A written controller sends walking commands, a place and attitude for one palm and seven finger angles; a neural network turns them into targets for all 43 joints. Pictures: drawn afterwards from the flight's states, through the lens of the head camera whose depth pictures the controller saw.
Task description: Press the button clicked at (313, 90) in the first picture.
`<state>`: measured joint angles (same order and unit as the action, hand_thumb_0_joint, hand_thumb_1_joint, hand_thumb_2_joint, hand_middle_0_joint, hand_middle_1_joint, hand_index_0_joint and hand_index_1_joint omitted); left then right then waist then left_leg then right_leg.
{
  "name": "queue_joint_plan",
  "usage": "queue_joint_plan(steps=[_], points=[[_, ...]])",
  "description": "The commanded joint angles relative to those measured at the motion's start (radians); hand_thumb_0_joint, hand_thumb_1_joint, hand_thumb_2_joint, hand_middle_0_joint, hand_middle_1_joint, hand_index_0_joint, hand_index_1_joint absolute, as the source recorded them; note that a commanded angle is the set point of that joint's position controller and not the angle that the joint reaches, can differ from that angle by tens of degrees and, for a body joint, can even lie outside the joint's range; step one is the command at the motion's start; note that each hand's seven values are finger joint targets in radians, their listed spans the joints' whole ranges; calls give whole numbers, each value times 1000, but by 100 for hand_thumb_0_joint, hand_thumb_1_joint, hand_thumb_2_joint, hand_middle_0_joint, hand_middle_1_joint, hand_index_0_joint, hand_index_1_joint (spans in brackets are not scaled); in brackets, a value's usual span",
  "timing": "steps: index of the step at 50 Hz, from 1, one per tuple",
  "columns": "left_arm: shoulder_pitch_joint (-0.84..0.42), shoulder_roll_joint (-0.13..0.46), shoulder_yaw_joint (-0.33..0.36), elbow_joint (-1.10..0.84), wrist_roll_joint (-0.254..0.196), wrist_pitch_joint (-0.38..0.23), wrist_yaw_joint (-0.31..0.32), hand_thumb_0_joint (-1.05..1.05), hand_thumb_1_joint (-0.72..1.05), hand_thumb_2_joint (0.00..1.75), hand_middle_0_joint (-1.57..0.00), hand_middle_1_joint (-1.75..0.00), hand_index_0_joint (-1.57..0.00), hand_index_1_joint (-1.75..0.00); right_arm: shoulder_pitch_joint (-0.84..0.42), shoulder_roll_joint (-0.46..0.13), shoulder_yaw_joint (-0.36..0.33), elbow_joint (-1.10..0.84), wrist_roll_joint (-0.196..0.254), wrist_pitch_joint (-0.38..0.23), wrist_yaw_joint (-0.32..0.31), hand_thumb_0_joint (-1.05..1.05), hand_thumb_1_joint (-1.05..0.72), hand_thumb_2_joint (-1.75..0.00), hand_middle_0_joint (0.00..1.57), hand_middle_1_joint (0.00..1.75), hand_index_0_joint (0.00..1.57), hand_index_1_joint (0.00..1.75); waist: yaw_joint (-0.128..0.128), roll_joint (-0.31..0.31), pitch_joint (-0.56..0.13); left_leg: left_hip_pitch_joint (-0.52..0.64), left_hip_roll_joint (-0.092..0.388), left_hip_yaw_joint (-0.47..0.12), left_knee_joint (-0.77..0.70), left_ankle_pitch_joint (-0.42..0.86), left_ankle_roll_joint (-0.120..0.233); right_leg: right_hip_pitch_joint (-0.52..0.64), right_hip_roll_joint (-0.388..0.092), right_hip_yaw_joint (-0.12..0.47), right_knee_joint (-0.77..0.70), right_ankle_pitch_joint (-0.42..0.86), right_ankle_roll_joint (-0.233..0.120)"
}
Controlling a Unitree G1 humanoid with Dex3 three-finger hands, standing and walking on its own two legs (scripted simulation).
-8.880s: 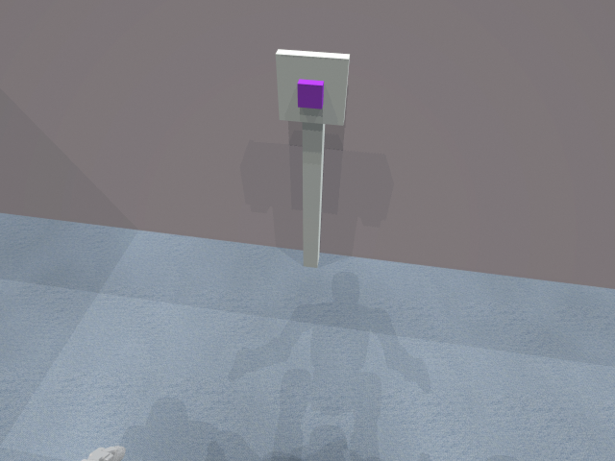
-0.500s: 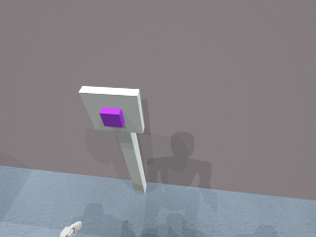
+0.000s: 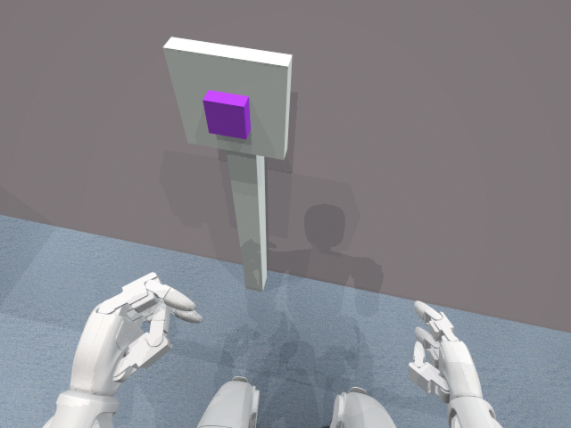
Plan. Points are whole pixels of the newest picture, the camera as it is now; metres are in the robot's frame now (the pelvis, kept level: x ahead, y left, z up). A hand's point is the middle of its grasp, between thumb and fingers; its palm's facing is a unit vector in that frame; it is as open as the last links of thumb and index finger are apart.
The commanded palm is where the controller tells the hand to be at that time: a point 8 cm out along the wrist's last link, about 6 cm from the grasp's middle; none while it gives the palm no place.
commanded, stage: raise the hand and make a fist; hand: left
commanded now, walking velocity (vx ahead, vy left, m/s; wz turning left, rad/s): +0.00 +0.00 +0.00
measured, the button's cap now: (228, 114) +0.54 +0.16 +0.11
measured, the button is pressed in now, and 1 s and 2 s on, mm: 0 0 0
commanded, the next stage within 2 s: aim a knuckle at the button in 1.36 s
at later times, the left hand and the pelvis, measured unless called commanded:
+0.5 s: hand (161, 308) +0.24 +0.18 +0.07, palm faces -0.14 -0.99 -0.05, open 3.1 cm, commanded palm +0.22 +0.25 +0.09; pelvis +0.02 +0.01 +0.03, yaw -1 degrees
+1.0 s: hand (132, 256) +0.28 +0.22 +0.11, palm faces -0.06 -1.00 -0.07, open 3.1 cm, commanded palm +0.25 +0.27 +0.11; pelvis +0.05 +0.01 +0.04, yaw +0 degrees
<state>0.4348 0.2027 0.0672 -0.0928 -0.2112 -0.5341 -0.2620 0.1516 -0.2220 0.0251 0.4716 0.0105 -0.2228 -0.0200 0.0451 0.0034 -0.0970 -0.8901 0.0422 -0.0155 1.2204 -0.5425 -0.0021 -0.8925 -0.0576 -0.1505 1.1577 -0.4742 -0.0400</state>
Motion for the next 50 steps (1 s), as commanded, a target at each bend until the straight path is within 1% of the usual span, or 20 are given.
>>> queue_joint_plan(steps=[1, 4, 6, 9, 11, 14, 16, 18, 20, 21, 25, 29, 31, 34, 36, 39, 41, 45, 47, 50], points=[[-56, 107, 2, -73, 11, 113, -70, 0, 90, 90, -111, -129, -111, -129, 26, -153, -64, -131, 29, -54, -35, 0, -90, -90, 20, 30, 20, 30, -85, -40, -164, 49, -39, -41, -253, 18, 31, 149, 60, 139, -277, -133, 20], [6, 138, 92, -139, -15, 258, -43, 0, 90, 90, -119, -138, -119, -138, -23, -136, -62, -184, 42, -22, -40, 0, -90, -90, 20, 30, 20, 30, -15, -5, -224, 94, -55, -27, -331, 59, 25, 262, 45, 123, -299, -99, 22], [42, 138, 147, -187, -44, 296, 11, 0, 90, 90, -124, -144, -124, -144, -51, -111, -57, -193, 38, -7, -44, 0, -90, -90, 20, 30, 20, 30, 16, -44, -246, 112, -53, -24, -348, 108, 21, 320, 52, 111, -297, -67, 20], [9, 109, 152, -295, -57, 240, 99, 0, 90, 90, -130, -150, -130, -150, -14, -92, -50, -178, 28, -14, -43, 0, -90, -90, 20, 30, 20, 30, 5, 13, -214, 150, -44, -23, -366, 156, 16, 305, 56, 88, -290, -5, 14], [-24, 119, 138, -292, -34, 171, 126, 0, 90, 90, -130, -150, -130, -150, 4, -99, -50, -157, 17, -23, -40, 0, -90, -90, 20, 30, 20, 30, -21, -5, -156, 134, -38, -29, -355, 146, 17, 255, 61, 83, -281, -18, 11], [-52, 90, 63, -233, 5, 78, 99, 0, 90, 90, -130, -150, -130, -150, 43, -123, -53, -126, 8, -49, -29, 0, -90, -90, 20, 30, 20, 30, -70, 39, -114, 133, -39, -29, -330, 100, 18, 167, 57, 86, -274, -50, 13], [-72, 80, 17, -187, 5, 65, 45, 0, 90, 90, -130, -150, -130, -150, 48, -143, -55, -124, 13, -61, -30, 0, -90, -90, 20, 30, 20, 30, -97, 9, -87, 121, -40, -33, -322, 60, 23, 145, 58, 91, -282, -76, 14], [-61, 123, 52, -174, -12, 78, -7, 0, 90, 90, -130, -150, -130, -150, 66, -158, -65, -129, 22, -73, -36, 0, -90, -90, 20, 30, 20, 30, -88, 18, -147, 143, -45, -27, -324, 72, 24, 183, 52, 104, -303, -67, 17], [-43, 174, 116, -185, -32, 113, -34, 0, 90, 90, -130, -150, -130, -150, 70, -163, -70, -137, 30, -76, -43, 0, -90, -90, 20, 30, 20, 30, -66, 12, -205, 167, -48, -22, -336, 121, 25, 251, 51, 112, -321, -29, 18], [-36, 202, 154, -190, -42, 128, -38, 0, 90, 90, -130, -150, -130, -150, 65, -162, -70, -136, 31, -74, -46, 0, -90, -90, 20, 30, 20, 30, -51, 39, -223, 190, -48, -21, -339, 162, 24, 276, 57, 107, -310, 15, 13], [-17, 188, 218, -266, -87, 151, -5, 0, 90, 90, -130, -150, -130, -150, 63, -133, -70, -132, 30, -62, -47, 0, -90, -90, 20, 30, 20, 30, -25, 66, -266, 265, -45, -15, -358, 339, 16, 364, 62, 81, -294, 230, 12], [-53, 140, 169, -202, -75, 157, 7, 0, 90, 90, -130, -150, -130, -150, 67, -132, -61, -116, 24, -45, -35, 0, -90, -90, 20, 30, 20, 30, -60, 83, -148, 264, -40, -19, -361, 358, 9, 313, 70, 63, -298, 263, 14], [-71, 132, 131, -140, -55, 174, -21, 0, 90, 90, -130, -150, -130, -150, 72, -144, -56, -117, 22, -38, -32, 0, -90, -90, 20, 30, 20, 30, -78, 37, -108, 254, -37, -24, -362, 352, 14, 301, 77, 63, -303, 258, 13], [-86, 173, 155, -133, -49, 196, -67, 0, 90, 90, -130, -150, -130, -150, 76, -156, -58, -128, 25, -38, -33, 0, -90, -90, 20, 30, 20, 30, -70, 65, -167, 279, -41, -17, -367, 355, 15, 330, 68, 73, -318, 274, 16], [-105, 202, 188, -127, -67, 211, -88, 0, 90, 90, -130, -150, -130, -150, 71, -158, -54, -128, 24, -36, -35, 0, -90, -90, 20, 30, 20, 30, -68, 25, -180, 287, -40, -22, -369, 380, 16, 360, 73, 74, -320, 303, 15], [-134, 237, 256, -202, -101, 197, -90, 0, 90, 90, -130, -150, -130, -150, 67, -149, -50, -132, 23, -40, -38, 0, -90, -90, 20, 30, 20, 30, -45, 68, -257, 334, -42, -18, -378, 437, 13, 413, 69, 77, -322, 358, 15], [-146, 249, 284, -179, -119, 189, -81, 0, 90, 90, -130, -150, -130, -150, 60, -145, -44, -120, 19, -38, -39, 0, -90, -90, 20, 30, 20, 30, -42, 23, -230, 316, -40, -20, -378, 438, 13, 428, 75, 79, -328, 363, 14], [-168, 213, 256, -140, -118, 175, -82, 0, 90, 90, -130, -150, -130, -150, 68, -147, -43, -96, 23, -44, -36, 0, -90, -90, 20, 30, 20, 30, -59, 95, -189, 336, -40, -16, -389, 437, 8, 394, 69, 74, -339, 361, 15], [-177, 210, 242, -100, -113, 190, -100, 0, 90, 90, -130, -150, -130, -150, 70, -157, -45, -92, 24, -43, -35, 0, -90, -90, 20, 30, 20, 30, -68, 47, -184, 326, -39, -18, -391, 427, 13, 399, 70, 76, -347, 357, 18], [-153, 203, 232, -55, -113, 218, -133, 0, 90, 90, -130, -150, -130, -150, 65, -164, -49, -97, 29, -47, -35, 0, -90, -90, 20, 30, 20, 30, -65, 49, -182, 322, -43, -13, -404, 400, 13, 408, 62, 81, -367, 337, 21]])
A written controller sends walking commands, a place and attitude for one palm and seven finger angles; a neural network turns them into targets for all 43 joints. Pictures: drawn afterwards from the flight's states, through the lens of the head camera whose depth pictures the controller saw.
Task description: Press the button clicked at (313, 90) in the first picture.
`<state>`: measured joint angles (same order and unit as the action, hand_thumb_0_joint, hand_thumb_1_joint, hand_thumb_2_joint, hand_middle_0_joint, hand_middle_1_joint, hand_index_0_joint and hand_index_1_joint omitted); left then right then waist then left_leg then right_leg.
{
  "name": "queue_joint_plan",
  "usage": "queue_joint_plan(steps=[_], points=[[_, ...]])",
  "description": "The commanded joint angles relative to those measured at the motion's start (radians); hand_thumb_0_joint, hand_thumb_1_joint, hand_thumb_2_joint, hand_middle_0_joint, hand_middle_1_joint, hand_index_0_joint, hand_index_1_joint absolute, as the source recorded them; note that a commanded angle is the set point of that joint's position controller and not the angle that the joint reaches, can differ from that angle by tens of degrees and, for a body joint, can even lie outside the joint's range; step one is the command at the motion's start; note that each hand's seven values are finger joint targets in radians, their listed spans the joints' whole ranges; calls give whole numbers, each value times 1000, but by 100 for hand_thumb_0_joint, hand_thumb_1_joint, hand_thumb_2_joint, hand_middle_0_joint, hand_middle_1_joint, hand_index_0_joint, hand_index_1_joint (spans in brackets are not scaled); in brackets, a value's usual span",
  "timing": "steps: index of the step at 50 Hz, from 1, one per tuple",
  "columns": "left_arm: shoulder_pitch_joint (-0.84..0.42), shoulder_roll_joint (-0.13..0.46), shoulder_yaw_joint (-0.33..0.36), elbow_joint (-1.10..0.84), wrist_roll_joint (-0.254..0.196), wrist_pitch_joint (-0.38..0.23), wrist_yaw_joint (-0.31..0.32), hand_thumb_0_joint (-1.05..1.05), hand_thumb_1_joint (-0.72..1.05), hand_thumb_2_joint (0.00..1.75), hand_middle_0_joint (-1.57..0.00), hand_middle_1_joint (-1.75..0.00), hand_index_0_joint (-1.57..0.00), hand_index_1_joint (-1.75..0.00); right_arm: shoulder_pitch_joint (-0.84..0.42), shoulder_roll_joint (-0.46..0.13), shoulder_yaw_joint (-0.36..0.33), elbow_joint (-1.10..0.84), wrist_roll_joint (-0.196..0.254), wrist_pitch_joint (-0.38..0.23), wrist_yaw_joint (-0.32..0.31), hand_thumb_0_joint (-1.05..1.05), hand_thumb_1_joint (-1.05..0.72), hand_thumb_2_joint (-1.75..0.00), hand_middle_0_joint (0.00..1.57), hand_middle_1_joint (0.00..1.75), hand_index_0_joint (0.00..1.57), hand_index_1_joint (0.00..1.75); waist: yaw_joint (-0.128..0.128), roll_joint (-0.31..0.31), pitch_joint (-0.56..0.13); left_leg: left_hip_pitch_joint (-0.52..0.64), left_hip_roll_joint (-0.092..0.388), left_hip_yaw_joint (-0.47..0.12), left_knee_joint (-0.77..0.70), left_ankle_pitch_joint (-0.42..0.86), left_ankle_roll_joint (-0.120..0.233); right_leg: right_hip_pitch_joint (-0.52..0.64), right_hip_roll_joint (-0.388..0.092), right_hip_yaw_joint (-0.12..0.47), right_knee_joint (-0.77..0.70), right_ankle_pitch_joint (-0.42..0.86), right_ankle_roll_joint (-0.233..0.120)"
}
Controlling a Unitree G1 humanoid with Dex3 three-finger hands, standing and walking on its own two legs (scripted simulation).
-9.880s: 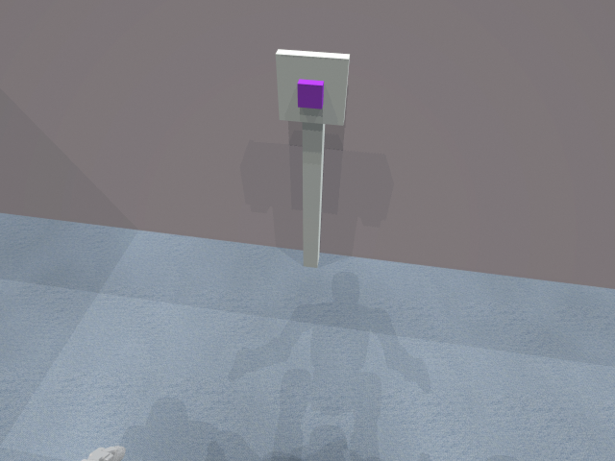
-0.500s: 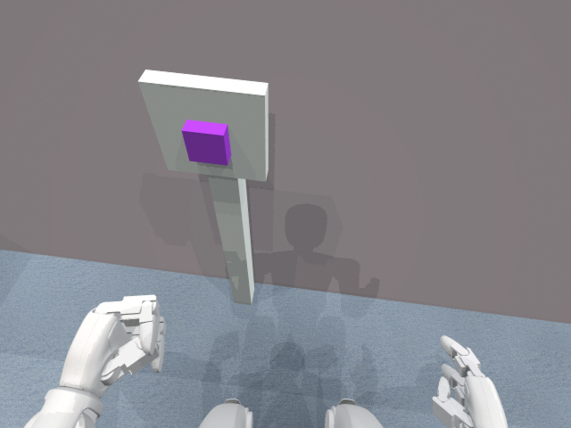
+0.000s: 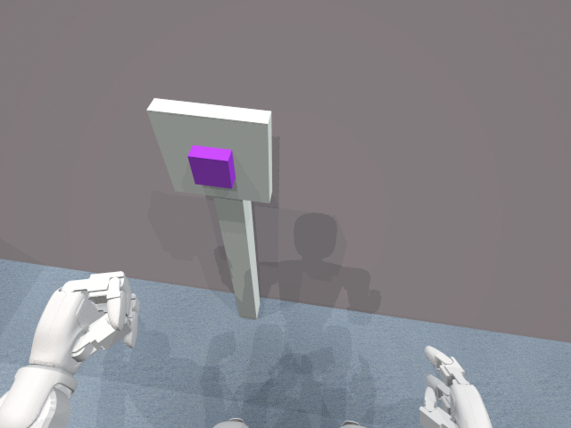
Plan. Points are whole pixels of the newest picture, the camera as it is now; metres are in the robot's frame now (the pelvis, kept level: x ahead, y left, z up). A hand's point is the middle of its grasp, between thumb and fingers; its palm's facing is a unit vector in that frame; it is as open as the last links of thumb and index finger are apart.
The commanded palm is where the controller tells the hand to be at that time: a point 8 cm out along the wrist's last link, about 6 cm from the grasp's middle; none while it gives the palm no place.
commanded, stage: raise the hand and make a fist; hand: left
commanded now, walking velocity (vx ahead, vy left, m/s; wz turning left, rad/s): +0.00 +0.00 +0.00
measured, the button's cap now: (213, 166) +0.49 +0.15 +0.07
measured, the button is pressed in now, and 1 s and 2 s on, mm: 0 0 0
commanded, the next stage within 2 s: aim a knuckle at the button in 0.36 s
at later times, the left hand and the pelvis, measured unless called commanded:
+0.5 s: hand (134, 341) +0.21 +0.19 +0.06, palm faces -0.08 -0.99 -0.06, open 3.1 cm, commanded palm +0.20 +0.25 +0.07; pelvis -0.01 -0.01 +0.00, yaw +0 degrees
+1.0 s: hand (173, 292) +0.28 +0.17 +0.05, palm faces -0.09 -0.99 -0.05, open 3.1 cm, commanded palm +0.26 +0.22 +0.06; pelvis -0.01 -0.01 +0.00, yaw +0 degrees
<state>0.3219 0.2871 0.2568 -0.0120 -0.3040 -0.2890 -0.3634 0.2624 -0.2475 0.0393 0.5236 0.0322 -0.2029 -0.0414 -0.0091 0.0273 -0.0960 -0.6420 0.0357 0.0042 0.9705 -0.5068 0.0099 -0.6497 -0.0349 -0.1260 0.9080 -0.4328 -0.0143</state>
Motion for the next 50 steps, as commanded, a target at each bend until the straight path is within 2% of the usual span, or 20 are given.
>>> queue_joint_plan(steps=[1, 5, 6, 10, 11, 15, 16, 20, 21, 23, 25, 26, 27, 29, 31, 33, 35, 39, 45, 50], points=[[-34, 129, 52, -114, -28, -18, -42, 0, 90, 90, -130, -150, -130, -150, -51, -142, -62, -153, 6, -65, -13, 0, -90, -90, 20, 30, 20, 30, -8, -12, -179, 62, -38, -32, -150, 368, 4, 180, 43, 63, -121, 300, -6], [-45, 159, 97, -178, -39, -36, -27, 0, 90, 90, -130, -150, -130, -150, -52, -136, -66, -163, 4, -71, -12, 0, -90, -90, 20, 30, 20, 30, 13, 21, -217, 85, -40, -29, -167, 386, 1, 204, 38, 62, -119, 312, -6], [-53, 173, 108, -178, -40, -44, -16, 0, 90, 90, -130, -150, -130, -150, -54, -137, -63, -159, 1, -70, -11, 0, -90, -90, 20, 30, 20, 30, 15, -4, -200, 75, -38, -34, -170, 382, 0, 205, 45, 59, -116, 298, -10], [-63, 142, 86, -181, -29, -86, 18, 0, 90, 90, -130, -150, -130, -150, -50, -130, -62, -153, 3, -73, -8, 0, -90, -90, 20, 30, 20, 30, 6, 47, -154, 71, -37, -29, -179, 317, -2, 159, 42, 61, -126, 221, -11], [-73, 148, 85, -161, -24, -85, 20, 0, 90, 90, -130, -150, -130, -150, -50, -133, -61, -150, -1, -70, -8, 0, -90, -90, 20, 30, 20, 30, 1, 12, -142, 55, -36, -29, -174, 299, 2, 154, 46, 64, -128, 200, -10], [-63, 124, 47, -138, -14, -83, 1, 0, 90, 90, -130, -150, -130, -150, -49, -137, -61, -155, 8, -77, -10, 0, -90, -90, 20, 30, 20, 30, -6, 38, -138, 51, -40, -27, -179, 247, 2, 145, 37, 74, -146, 147, -8], [-72, 136, 46, -138, -14, -79, -6, 0, 90, 90, -130, -150, -130, -150, -52, -142, -60, -154, 6, -77, -10, 0, -90, -90, 20, 30, 20, 30, -10, 20, -138, 44, -40, -30, -174, 247, 6, 149, 40, 79, -146, 143, -9], [-79, 161, 74, -179, -18, -80, -11, 0, 90, 90, -130, -150, -130, -150, -52, -138, -60, -159, 8, -85, -15, 0, -90, -90, 20, 30, 20, 30, 1, 50, -188, 64, -41, -28, -178, 262, 6, 173, 34, 81, -146, 160, -7], [-81, 167, 81, -160, -23, -77, -7, 0, 90, 90, -130, -150, -130, -150, -54, -138, -56, -152, 5, -84, -16, 0, -90, -90, 20, 30, 20, 30, -2, 4, -163, 52, -39, -34, -176, 261, 7, 171, 41, 79, -146, 155, -8], [-84, 152, 81, -169, -33, -88, -4, 0, 90, 90, -130, -150, -130, -150, -57, -133, -57, -151, 7, -88, -18, 0, -90, -90, 20, 30, 20, 30, -3, 14, -159, 53, -40, -32, -174, 249, 6, 165, 38, 85, -153, 143, -5], [-162, 123, 41, -166, -31, -98, 1, 0, 90, 90, -130, -150, -130, -150, -53, -137, -51, -138, 6, -92, -21, 0, -90, -90, 20, 30, 20, 30, -22, 32, -132, 53, -40, -36, -172, 225, 5, 125, 39, 76, -149, 122, -4], [-193, 126, 32, -145, -30, -99, 1, 0, 90, 90, -130, -150, -130, -150, -52, -140, -49, -132, 3, -93, -23, 0, -90, -90, 20, 30, 20, 30, -32, -5, -119, 36, -38, -36, -161, 218, 7, 120, 42, 86, -149, 109, -3], [-204, 119, 25, -127, -22, -99, 1, 0, 90, 90, -130, -150, -130, -150, -51, -141, -50, -128, 5, -96, -23, 0, -90, -90, 20, 30, 20, 30, -28, 23, -119, 36, -39, -37, -162, 211, 5, 109, 40, 85, -146, 103, -4], [-234, 96, -10, -103, -12, -94, -2, 0, 90, 90, -130, -150, -130, -150, -42, -144, -50, -125, 5, -101, -24, 0, -90, -90, 20, 30, 20, 30, -36, 24, -127, 40, -40, -39, -163, 195, 5, 93, 36, 81, -144, 91, -2], [-253, 107, -14, -56, -1, -81, -4, 0, 90, 90, -130, -150, -130, -150, -38, -151, -49, -121, 5, -98, -24, 0, -90, -90, 20, 30, 20, 30, -35, -15, -129, 21, -40, -41, -159, 194, 7, 98, 39, 84, -140, 84, -2], [-298, 138, 11, -61, 9, -73, 0, 0, 90, 90, -130, -150, -130, -150, -36, -151, -53, -120, 6, -97, -26, 0, -90, -90, 20, 30, 20, 30, -26, 17, -181, 35, -42, -37, -158, 207, 7, 114, 31, 90, -136, 101, -2], [-323, 123, -2, -73, 16, -71, 13, 0, 90, 90, -130, -150, -130, -150, -41, -144, -53, -125, 5, -97, -24, 0, -90, -90, 20, 30, 20, 30, -18, 43, -206, 54, -43, -36, -163, 243, 6, 125, 29, 82, -123, 145, -4], [-299, 136, 39, -66, 10, -78, 47, 0, 90, 90, -130, -150, -130, -150, -36, -136, -53, -130, -1, -87, -16, 0, -90, -90, 20, 30, 20, 30, 5, 10, -262, 54, -43, -27, -164, 314, 3, 188, 28, 82, -107, 236, -3], [-398, 113, 10, 51, 33, -82, 67, 0, 90, 90, -130, -150, -130, -150, -30, -141, -56, -111, 0, -62, -8, 0, -90, -90, 20, 30, 20, 30, -23, -13, -178, 1, -43, -17, -163, 247, 1, 136, 25, 93, -124, 179, 2], [-504, 92, -34, 43, 44, -96, 55, 0, 90, 90, -130, -150, -130, -150, -17, -140, -62, -103, 1, -58, -10, 0, -90, -90, 20, 30, 20, 30, -33, 20, -264, 46, -42, -14, -149, 288, 4, 148, 23, 98, -108, 236, 0]])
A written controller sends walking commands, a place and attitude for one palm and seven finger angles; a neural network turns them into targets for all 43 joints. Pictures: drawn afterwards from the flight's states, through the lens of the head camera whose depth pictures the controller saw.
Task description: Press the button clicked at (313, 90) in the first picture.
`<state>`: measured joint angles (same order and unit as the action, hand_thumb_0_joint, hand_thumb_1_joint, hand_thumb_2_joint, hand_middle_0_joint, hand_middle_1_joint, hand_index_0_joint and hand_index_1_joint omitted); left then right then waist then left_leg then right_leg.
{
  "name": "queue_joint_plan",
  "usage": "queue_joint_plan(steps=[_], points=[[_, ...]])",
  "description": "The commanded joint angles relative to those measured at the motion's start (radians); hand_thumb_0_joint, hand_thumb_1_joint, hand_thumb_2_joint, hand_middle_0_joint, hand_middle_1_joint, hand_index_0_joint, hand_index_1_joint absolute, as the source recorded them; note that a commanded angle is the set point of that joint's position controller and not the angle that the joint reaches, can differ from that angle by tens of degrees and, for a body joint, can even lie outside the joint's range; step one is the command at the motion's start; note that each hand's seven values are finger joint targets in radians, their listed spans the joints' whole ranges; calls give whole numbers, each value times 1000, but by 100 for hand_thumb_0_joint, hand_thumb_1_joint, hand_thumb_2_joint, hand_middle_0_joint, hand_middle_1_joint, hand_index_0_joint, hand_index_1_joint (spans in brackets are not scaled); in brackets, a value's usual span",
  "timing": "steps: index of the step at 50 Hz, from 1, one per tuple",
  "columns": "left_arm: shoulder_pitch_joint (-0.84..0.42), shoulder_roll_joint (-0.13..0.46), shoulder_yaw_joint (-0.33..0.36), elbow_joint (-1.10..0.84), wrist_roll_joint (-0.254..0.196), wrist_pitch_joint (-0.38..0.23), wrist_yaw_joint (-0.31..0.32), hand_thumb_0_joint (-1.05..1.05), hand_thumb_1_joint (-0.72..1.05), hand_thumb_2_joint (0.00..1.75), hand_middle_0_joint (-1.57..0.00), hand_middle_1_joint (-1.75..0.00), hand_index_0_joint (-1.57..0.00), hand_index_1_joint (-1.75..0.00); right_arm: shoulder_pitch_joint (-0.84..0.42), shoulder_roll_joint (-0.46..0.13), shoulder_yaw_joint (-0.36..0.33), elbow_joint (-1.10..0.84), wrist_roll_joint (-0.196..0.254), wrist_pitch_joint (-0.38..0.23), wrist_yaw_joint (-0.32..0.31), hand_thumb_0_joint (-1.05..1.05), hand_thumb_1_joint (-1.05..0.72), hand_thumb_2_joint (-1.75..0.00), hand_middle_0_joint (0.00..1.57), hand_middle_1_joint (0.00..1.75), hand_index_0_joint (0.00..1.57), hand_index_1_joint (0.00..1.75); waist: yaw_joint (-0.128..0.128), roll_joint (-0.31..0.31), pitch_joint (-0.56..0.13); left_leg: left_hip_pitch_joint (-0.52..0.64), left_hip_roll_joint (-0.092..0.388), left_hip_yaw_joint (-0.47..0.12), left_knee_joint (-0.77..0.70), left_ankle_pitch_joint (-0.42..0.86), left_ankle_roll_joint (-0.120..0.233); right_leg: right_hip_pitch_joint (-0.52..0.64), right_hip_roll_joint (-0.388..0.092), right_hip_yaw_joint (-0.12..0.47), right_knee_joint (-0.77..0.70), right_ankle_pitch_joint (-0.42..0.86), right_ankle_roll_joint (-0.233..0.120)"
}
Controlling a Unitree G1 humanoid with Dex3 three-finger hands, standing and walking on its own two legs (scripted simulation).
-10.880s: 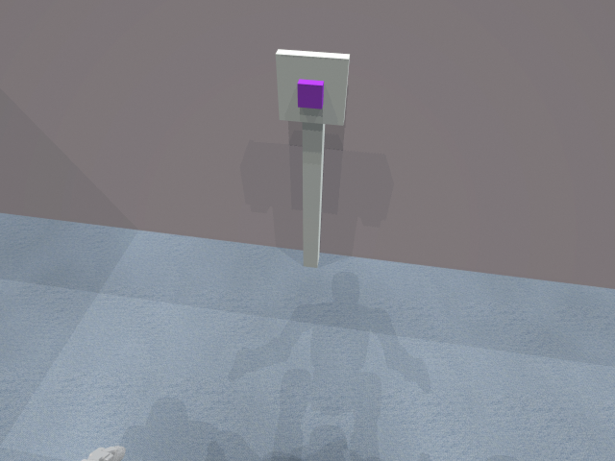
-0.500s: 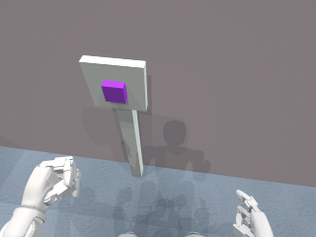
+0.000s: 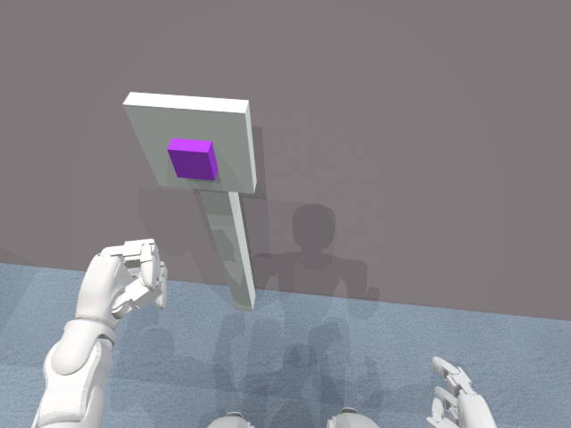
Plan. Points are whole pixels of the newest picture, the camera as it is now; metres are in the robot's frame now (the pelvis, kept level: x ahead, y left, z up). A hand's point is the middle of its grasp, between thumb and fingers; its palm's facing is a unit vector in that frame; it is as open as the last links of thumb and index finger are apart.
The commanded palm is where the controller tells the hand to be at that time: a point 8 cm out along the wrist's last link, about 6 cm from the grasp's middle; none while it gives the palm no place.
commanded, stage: aim a knuckle at the button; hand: left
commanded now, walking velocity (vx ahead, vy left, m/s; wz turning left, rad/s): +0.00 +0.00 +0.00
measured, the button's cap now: (194, 158) +0.51 +0.16 +0.07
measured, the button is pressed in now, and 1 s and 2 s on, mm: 0 0 2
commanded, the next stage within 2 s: press the button with the knuckle in 1.36 s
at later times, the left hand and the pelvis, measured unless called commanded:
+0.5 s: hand (191, 239) +0.37 +0.15 +0.04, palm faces -0.11 -0.99 -0.03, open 3.1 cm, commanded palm +0.35 +0.21 +0.04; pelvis +0.00 +0.00 -0.01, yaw -1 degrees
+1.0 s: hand (194, 228) +0.39 +0.15 +0.03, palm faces -0.10 -1.00 -0.02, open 3.1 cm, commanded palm +0.37 +0.20 +0.04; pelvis +0.00 +0.00 -0.01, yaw -2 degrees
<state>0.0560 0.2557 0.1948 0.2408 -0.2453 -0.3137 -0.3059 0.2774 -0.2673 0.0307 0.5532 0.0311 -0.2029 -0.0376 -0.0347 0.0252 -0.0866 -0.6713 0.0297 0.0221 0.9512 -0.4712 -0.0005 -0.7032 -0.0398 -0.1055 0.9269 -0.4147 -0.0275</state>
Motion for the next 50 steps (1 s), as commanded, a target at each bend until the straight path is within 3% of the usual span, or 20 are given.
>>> queue_joint_plan(steps=[1, 6, 8, 9, 11, 14, 17, 18, 22, 25, 28, 29, 33, 36, 37, 39, 44, 46, 48, 50], points=[[-265, 138, 31, -202, -17, -76, -1, 0, 90, 90, -130, -150, -130, -150, -29, -124, -51, -127, 0, -56, -16, 0, -90, -90, 20, 30, 20, 30, -13, -8, -271, 63, -34, -38, -124, 260, 16, 205, 31, 79, -122, 226, 13], [-306, 176, 82, -126, -10, -94, 25, 0, 90, 90, -130, -150, -130, -150, -27, -125, -53, -111, -4, -37, -13, 0, -90, -90, 20, 30, 20, 30, 2, -26, -278, 37, -36, -32, -124, 259, 15, 221, 29, 85, -111, 234, 13], [-361, 139, 50, -83, 3, -91, 34, 0, 90, 90, -130, -150, -130, -150, -25, -118, -52, -103, -3, -26, -10, 0, -90, -90, 20, 30, 20, 30, -10, -9, -256, 35, -37, -28, -124, 248, 14, 194, 26, 85, -113, 233, 15], [-367, 143, 56, -64, 8, -89, 38, 0, 90, 90, -130, -150, -130, -150, -22, -118, -53, -100, -3, -20, -8, 0, -90, -90, 20, 30, 20, 30, -6, 7, -255, 35, -37, -26, -124, 246, 13, 188, 26, 84, -110, 231, 13], [-365, 157, 67, -23, 9, -82, 40, 0, 90, 90, -130, -150, -130, -150, -15, -123, -54, -106, -5, -7, -6, 0, -90, -90, 20, 30, 20, 30, -6, -43, -266, 18, -37, -24, -119, 252, 17, 211, 28, 92, -113, 243, 15], [-478, 133, 37, 2, 19, -86, 36, 0, 90, 90, -130, -150, -130, -150, -10, -120, -53, -98, -3, 6, -5, 0, -90, -90, 20, 30, 20, 30, -18, 7, -290, 28, -39, -20, -113, 241, 15, 191, 25, 93, -108, 242, 15], [-531, 170, 68, 35, 19, -100, 37, 0, 90, 90, -130, -150, -130, -150, 1, -123, -56, -92, -5, 17, -7, 0, -90, -90, 20, 30, 20, 30, -19, -30, -321, 18, -35, -22, -102, 253, 17, 208, 27, 100, -100, 258, 15], [-576, 141, 38, 33, 20, -106, 38, 0, 90, 90, -130, -150, -130, -150, 0, -118, -53, -90, -6, 18, -6, 0, -90, -90, 20, 30, 20, 30, -28, -9, -333, 23, -38, -20, -99, 253, 18, 205, 25, 104, -100, 266, 16], [-633, 162, 55, 107, 30, -120, 47, 0, 90, 90, -130, -150, -130, -150, 20, -122, -55, -71, -9, 33, -2, 0, -90, -90, 20, 30, 20, 30, -30, -17, -338, 13, -34, -24, -89, 274, 16, 192, 30, 98, -81, 292, 13], [-709, 124, 18, 159, 45, -120, 58, 0, 90, 90, -130, -150, -130, -150, 33, -122, -58, -59, -9, 43, 3, 0, -90, -90, 20, 30, 20, 30, -44, 8, -333, 10, -34, -26, -86, 258, 14, 152, 29, 91, -74, 274, 13], [-715, 160, 54, 222, 58, -121, 73, 0, 90, 90, -130, -150, -130, -150, 49, -128, -62, -58, -12, 60, 8, 0, -90, -90, 20, 30, 20, 30, -34, -28, -350, -9, -34, -26, -79, 276, 15, 164, 31, 92, -63, 295, 10], [-758, 147, 42, 219, 59, -125, 78, 0, 90, 90, -130, -150, -130, -150, 49, -125, -61, -57, -13, 64, 10, 0, -90, -90, 20, 30, 20, 30, -40, -4, -364, -15, -37, -21, -75, 260, 14, 159, 29, 97, -64, 283, 13], [-870, 212, 97, 295, 71, -141, 95, 0, 90, 90, -130, -150, -130, -150, 67, -127, -59, -41, -16, 83, 8, 0, -90, -90, 20, 30, 20, 30, -47, -25, -376, -55, -38, -17, -62, 241, 18, 168, 31, 111, -57, 275, 13], [-803, 242, 136, 304, 73, -155, 97, 0, 90, 90, -130, -150, -130, -150, 74, -128, -63, -58, -21, 94, 13, 0, -90, -90, 20, 30, 20, 30, -19, -19, -438, -45, -40, -10, -61, 275, 20, 214, 34, 115, -50, 317, 8], [-803, 249, 139, 276, 72, -163, 93, 0, 90, 90, -130, -150, -130, -150, 76, -126, -62, -63, -22, 97, 15, 0, -90, -90, 20, 30, 20, 30, -11, 14, -468, -33, -40, -9, -65, 302, 18, 234, 31, 116, -42, 351, 7], [-744, 221, 124, 265, 65, -160, 83, 0, 90, 90, -130, -150, -130, -150, 78, -123, -66, -74, -20, 104, 20, 0, -90, -90, 20, 30, 20, 30, -8, 20, -481, -13, -39, 0, -70, 326, 16, 248, 35, 114, -48, 384, 7], [-752, 202, 107, 315, 49, -142, 60, 0, 90, 90, -130, -150, -130, -150, 85, -135, -67, -66, -11, 122, 18, 0, -90, -90, 20, 30, 20, 30, -39, -71, -362, -65, -33, -2, -89, 238, 19, 203, 37, 110, -86, 292, 14], [-799, 147, 54, 283, 46, -156, 56, 0, 90, 90, -130, -150, -130, -150, 72, -129, -66, -70, -7, 121, 17, 0, -90, -90, 20, 30, 20, 30, -55, -38, -335, -39, -35, -6, -93, 219, 21, 161, 39, 104, -95, 254, 10], [-816, 115, 22, 240, 47, -174, 57, 0, 90, 90, -130, -150, -130, -150, 73, -122, -68, -66, -10, 117, 18, 0, -90, -90, 20, 30, 20, 30, -54, 17, -377, 14, -32, -11, -92, 238, 19, 144, 41, 94, -84, 258, 7], [-826, 127, 25, 218, 49, -193, 67, 0, 90, 90, -130, -150, -130, -150, 74, -125, -70, -58, -11, 115, 16, 0, -90, -90, 20, 30, 20, 30, -54, 26, -385, 40, -28, -20, -90, 252, 18, 126, 43, 89, -79, 257, 5]])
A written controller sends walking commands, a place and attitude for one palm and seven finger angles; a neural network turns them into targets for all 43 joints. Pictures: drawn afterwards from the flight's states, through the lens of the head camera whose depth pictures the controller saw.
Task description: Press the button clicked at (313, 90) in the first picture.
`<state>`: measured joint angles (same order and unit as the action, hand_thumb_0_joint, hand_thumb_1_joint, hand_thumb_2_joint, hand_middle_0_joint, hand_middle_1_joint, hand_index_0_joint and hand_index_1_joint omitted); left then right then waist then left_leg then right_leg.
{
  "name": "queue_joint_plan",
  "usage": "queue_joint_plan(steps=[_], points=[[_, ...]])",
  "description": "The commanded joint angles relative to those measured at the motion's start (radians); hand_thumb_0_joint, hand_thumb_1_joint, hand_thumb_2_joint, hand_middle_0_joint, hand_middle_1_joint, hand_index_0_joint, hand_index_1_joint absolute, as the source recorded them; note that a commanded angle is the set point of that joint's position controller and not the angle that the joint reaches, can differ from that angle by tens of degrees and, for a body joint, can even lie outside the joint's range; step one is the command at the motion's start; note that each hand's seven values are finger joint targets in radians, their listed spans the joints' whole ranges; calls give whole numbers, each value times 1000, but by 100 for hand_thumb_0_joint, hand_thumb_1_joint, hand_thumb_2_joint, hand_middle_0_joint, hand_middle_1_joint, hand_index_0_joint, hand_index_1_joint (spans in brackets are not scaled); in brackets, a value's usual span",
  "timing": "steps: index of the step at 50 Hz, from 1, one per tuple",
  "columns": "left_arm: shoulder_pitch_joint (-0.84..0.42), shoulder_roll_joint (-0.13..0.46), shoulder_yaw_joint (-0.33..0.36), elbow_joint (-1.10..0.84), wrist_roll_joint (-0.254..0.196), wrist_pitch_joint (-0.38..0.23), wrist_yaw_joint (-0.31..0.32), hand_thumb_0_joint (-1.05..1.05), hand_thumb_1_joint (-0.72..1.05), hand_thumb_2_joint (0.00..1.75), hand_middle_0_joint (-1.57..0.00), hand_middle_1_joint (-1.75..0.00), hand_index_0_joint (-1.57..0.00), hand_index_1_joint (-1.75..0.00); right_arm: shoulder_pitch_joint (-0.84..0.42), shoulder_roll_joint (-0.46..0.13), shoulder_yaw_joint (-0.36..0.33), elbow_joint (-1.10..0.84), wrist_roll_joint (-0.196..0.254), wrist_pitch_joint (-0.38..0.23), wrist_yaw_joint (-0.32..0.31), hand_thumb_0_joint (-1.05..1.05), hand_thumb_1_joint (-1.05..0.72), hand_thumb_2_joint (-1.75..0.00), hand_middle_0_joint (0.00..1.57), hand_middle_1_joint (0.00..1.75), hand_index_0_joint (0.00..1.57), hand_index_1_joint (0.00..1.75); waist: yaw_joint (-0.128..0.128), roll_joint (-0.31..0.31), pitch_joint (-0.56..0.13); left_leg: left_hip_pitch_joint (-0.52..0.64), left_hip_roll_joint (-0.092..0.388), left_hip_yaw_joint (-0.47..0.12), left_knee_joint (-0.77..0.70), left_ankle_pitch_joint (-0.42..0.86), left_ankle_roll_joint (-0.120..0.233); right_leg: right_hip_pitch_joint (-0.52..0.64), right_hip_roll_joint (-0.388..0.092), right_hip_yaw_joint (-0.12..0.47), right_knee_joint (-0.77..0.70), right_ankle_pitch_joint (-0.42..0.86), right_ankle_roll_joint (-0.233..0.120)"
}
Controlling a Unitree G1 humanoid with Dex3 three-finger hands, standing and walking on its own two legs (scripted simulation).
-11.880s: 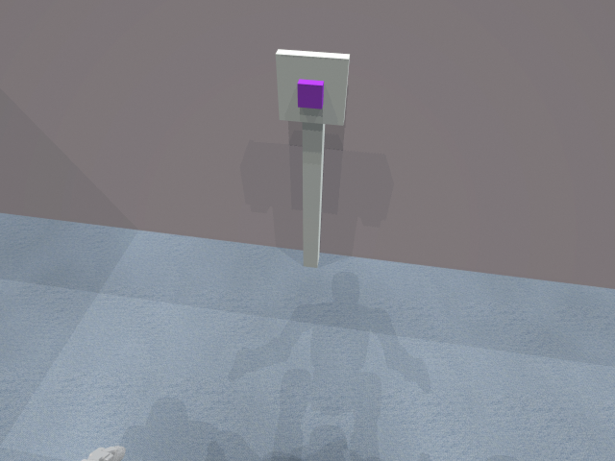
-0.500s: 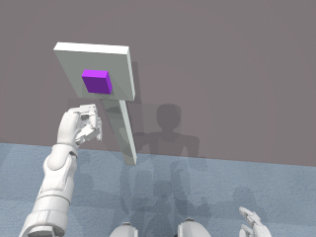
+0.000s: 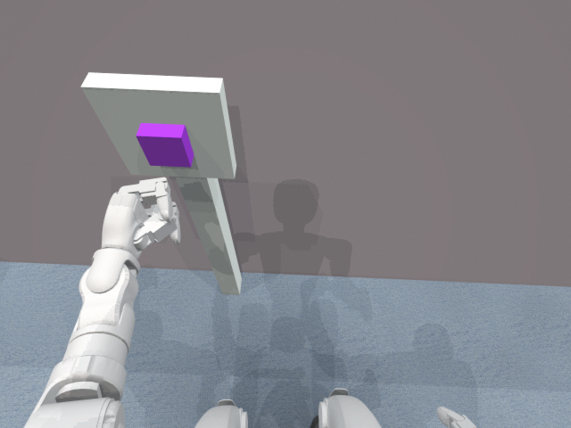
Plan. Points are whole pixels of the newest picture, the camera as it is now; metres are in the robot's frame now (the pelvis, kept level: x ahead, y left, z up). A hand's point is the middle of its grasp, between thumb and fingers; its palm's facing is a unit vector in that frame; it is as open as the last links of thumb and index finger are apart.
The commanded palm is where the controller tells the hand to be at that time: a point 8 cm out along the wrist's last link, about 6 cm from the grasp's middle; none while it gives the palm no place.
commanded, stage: aim a knuckle at the button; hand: left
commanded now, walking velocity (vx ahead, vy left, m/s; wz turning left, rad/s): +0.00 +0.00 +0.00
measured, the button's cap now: (167, 144) +0.51 +0.17 +0.08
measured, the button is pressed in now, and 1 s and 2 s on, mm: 0 2 9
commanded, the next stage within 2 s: press the button with the knuckle in 0.36 s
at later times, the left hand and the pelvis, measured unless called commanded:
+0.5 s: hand (192, 217) +0.40 +0.13 +0.04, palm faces -0.09 -1.00 -0.03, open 3.1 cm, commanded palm +0.38 +0.19 +0.05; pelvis +0.00 +0.00 +0.00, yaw +0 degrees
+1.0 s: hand (190, 191) +0.44 +0.14 +0.04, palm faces -0.07 -1.00 -0.03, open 3.1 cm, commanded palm +0.43 +0.20 +0.05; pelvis +0.00 +0.00 -0.01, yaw +0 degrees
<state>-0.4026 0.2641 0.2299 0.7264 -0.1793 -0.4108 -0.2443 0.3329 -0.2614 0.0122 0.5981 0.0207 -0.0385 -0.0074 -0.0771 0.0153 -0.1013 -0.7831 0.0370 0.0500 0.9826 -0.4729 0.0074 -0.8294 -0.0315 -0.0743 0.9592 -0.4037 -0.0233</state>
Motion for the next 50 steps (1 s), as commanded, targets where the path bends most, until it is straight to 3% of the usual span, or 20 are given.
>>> queue_joint_plan(steps=[1, 5, 6, 9, 11, 15, 19, 21, 22, 23, 24, 27, 31, 36, 40, 42, 45, 46, 50], points=[[-358, 132, 2, -267, -16, -101, 14, 0, 90, 90, -130, -150, -130, -150, 23, -134, -54, -100, -3, -51, -14, 0, -90, -90, 20, 30, 20, 30, -10, 4, -372, 146, -34, -52, -116, 263, 11, 254, 36, 54, -104, 252, 1], [-390, 133, -3, -216, 10, -95, 43, 0, 90, 90, -130, -150, -130, -150, 14, -133, -49, -90, -4, -47, -13, 0, -90, -90, 20, 30, 20, 30, -12, 21, -330, 127, -35, -63, -125, 222, 5, 217, 34, 46, -98, 203, 1], [-386, 160, 19, -216, 16, -93, 53, 0, 90, 90, -130, -150, -130, -150, 14, -138, -52, -93, -5, -44, -14, 0, -90, -90, 20, 30, 20, 30, -7, 18, -339, 126, -34, -62, -119, 229, 7, 216, 35, 46, -92, 205, 0], [-379, 144, 12, -230, 24, -87, 70, 0, 90, 90, -130, -150, -130, -150, 8, -131, -48, -102, -9, -41, -9, 0, -90, -90, 20, 30, 20, 30, 6, 51, -382, 154, -37, -61, -122, 269, 2, 232, 32, 44, -82, 242, -2], [-324, 160, 32, -215, 20, -77, 72, 0, 90, 90, -130, -150, -130, -150, 15, -135, -49, -113, -10, -37, -7, 0, -90, -90, 20, 30, 20, 30, 15, 7, -404, 153, -34, -64, -120, 315, 2, 262, 37, 41, -75, 285, -3], [-339, 67, -44, -234, 19, -69, 69, 0, 90, 90, -130, -150, -130, -150, 6, -127, -49, -117, -6, -36, 1, 0, -90, -90, 20, 30, 20, 30, 1, 42, -379, 183, -28, -66, -120, 326, -6, 214, 38, 32, -78, 272, -3], [-379, 44, -65, -207, 22, -66, 81, 0, 90, 90, -130, -150, -130, -150, 9, -131, -52, -108, -6, -34, 0, 0, -90, -90, 20, 30, 20, 30, -21, -30, -339, 135, -30, -64, -117, 255, 2, 201, 38, 33, -89, 234, 3], [-385, 88, -35, -198, 35, -69, 92, 0, 90, 90, -130, -150, -130, -150, 14, -137, -51, -105, -9, -31, -3, 0, -90, -90, 20, 30, 20, 30, -12, -17, -337, 125, -32, -67, -115, 247, 2, 197, 38, 35, -81, 221, -1], [-403, 79, -40, -206, 36, -72, 96, 0, 90, 90, -130, -150, -130, -150, 9, -131, -50, -105, -9, -31, -2, 0, -90, -90, 20, 30, 20, 30, -15, 1, -349, 126, -37, -61, -111, 236, 3, 200, 35, 41, -84, 219, 1], [-405, 123, -3, -207, 41, -78, 103, 0, 90, 90, -130, -150, -130, -150, 13, -134, -52, -102, -11, -30, -4, 0, -90, -90, 20, 30, 20, 30, -3, -13, -363, 122, -35, -65, -110, 250, 2, 215, 34, 42, -75, 232, 0], [-420, 101, -24, -224, 42, -83, 105, 0, 90, 90, -130, -150, -130, -150, 9, -128, -49, -106, -12, -31, -4, 0, -90, -90, 20, 30, 20, 30, -7, 8, -383, 124, -40, -58, -106, 253, 4, 228, 32, 49, -76, 244, 2], [-455, 156, 18, -221, 46, -95, 115, 0, 90, 90, -130, -150, -130, -150, 15, -127, -47, -98, -15, -28, -8, 0, -90, -90, 20, 30, 20, 30, -5, 4, -413, 117, -40, -59, -97, 273, 5, 253, 34, 56, -67, 272, 2], [-497, 181, 37, -147, 43, -86, 105, 0, 90, 90, -130, -150, -130, -150, 24, -128, -43, -84, -15, -26, -16, 0, -90, -90, 20, 30, 20, 30, -19, -21, -393, 66, -43, -52, -91, 238, 10, 274, 34, 69, -78, 263, 5], [-504, 164, 27, -90, 32, -68, 57, 0, 90, 90, -130, -150, -130, -150, 45, -132, -45, -81, -13, -25, -16, 0, -90, -90, 20, 30, 20, 30, -24, 19, -437, 92, -43, -45, -85, 288, 10, 280, 35, 70, -75, 320, 2], [-531, 177, 39, -26, 18, -58, 34, 0, 90, 90, -130, -150, -130, -150, 59, -139, -46, -70, -9, -17, -14, 0, -90, -90, 20, 30, 20, 30, -36, -20, -393, 53, -43, -40, -82, 257, 11, 274, 34, 75, -92, 303, 8], [-595, 179, 33, -16, 24, -67, 32, 0, 90, 90, -130, -150, -130, -150, 65, -139, -46, -64, -10, -17, -14, 0, -90, -90, 20, 30, 20, 30, -47, -3, -389, 50, -43, -45, -78, 249, 13, 247, 35, 74, -85, 288, 7], [-611, 202, 56, -34, 29, -90, 42, 0, 90, 90, -130, -150, -130, -150, 75, -138, -50, -62, -15, -16, -8, 0, -90, -90, 20, 30, 20, 30, -34, 35, -440, 82, -43, -45, -70, 283, 12, 253, 36, 74, -73, 310, 4], [-598, 237, 88, -23, 30, -94, 48, 0, 90, 90, -130, -150, -130, -150, 80, -143, -51, -64, -19, -14, -9, 0, -90, -90, 20, 30, 20, 30, -28, 9, -445, 65, -43, -46, -64, 291, 14, 266, 37, 77, -69, 321, 3], [-675, 241, 81, 29, 46, -105, 55, 0, 90, 90, -130, -150, -130, -150, 84, -140, -47, -52, -19, -7, -8, 0, -90, -90, 20, 30, 20, 30, -51, 10, -407, 31, -43, -47, -63, 241, 14, 234, 36, 78, -71, 276, 9]])
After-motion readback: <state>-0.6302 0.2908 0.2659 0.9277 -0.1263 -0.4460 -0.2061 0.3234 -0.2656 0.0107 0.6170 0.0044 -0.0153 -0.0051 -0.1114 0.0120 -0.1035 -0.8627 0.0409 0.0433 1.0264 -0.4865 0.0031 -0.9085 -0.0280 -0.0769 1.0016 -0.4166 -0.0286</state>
